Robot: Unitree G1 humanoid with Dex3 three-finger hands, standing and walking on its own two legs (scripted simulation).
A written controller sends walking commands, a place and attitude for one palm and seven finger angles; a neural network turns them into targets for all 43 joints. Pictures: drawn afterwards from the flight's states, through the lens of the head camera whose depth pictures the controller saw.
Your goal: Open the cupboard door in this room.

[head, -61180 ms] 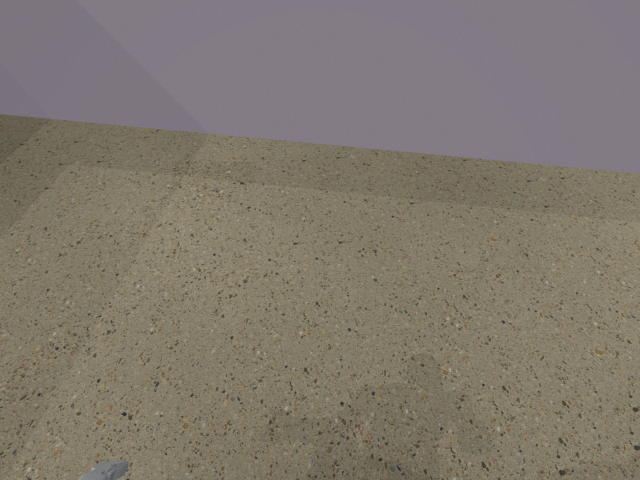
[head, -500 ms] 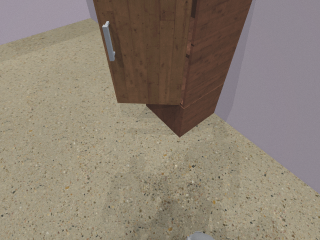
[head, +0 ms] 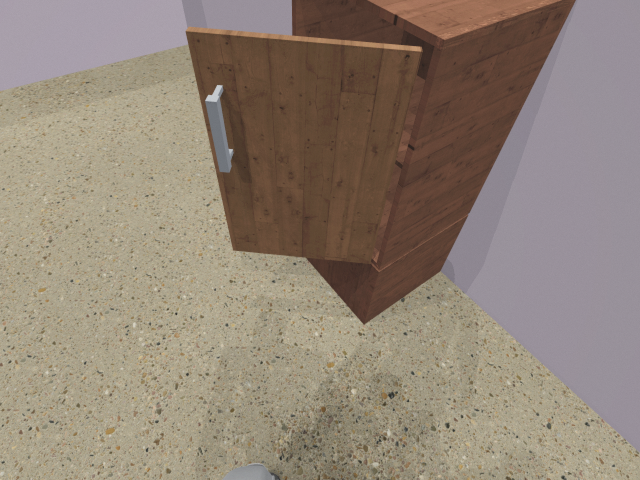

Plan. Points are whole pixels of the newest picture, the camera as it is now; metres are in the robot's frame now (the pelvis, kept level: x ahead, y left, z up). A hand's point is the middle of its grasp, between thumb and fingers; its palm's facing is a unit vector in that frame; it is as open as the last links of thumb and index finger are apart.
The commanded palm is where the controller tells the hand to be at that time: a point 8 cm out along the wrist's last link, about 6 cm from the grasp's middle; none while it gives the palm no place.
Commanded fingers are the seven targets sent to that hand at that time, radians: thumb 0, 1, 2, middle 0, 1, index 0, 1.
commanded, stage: take the last steps up to it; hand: left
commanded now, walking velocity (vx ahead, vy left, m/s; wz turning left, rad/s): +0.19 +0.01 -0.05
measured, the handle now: (222, 130) +0.69 +0.25 +0.02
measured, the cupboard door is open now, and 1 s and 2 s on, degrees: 48 48 48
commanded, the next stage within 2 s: come to a stop and stand still in 0.10 s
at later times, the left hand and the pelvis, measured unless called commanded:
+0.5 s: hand (199, 443) +0.19 +0.19 -0.17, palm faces -0.04 -0.97 -0.23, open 7.3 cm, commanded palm none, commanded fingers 0.00 0.90 0.90 -0.20 -0.30 -0.20 -0.30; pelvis +0.11 +0.01 -0.01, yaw -2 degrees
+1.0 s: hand (165, 471) +0.15 +0.23 -0.17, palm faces -0.01 -0.96 -0.26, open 7.4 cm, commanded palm none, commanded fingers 0.00 0.90 0.90 -0.20 -0.30 -0.20 -0.30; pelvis +0.09 +0.03 -0.01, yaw -2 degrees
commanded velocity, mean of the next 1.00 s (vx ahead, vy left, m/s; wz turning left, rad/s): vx -0.06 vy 0.00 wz -0.01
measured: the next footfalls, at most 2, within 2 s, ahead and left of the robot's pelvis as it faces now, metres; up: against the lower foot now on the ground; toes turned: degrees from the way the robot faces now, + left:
left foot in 0.02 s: +0.15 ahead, +0.13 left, +0.00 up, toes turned +1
right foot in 0.40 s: +0.16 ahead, -0.11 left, +0.00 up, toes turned -5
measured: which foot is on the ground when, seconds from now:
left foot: up 0.00-0.00, down 0.02-1.00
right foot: down 0.00-0.04, up 0.06-0.38, down 0.40-1.00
